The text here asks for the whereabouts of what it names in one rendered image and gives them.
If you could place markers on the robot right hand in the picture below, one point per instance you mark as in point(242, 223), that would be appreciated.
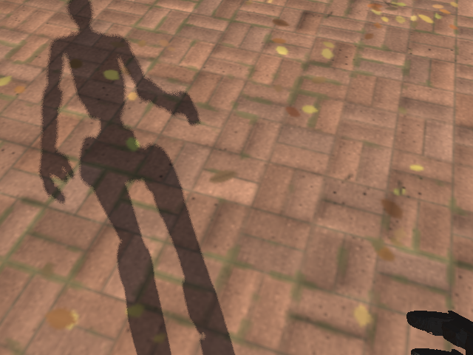
point(453, 327)

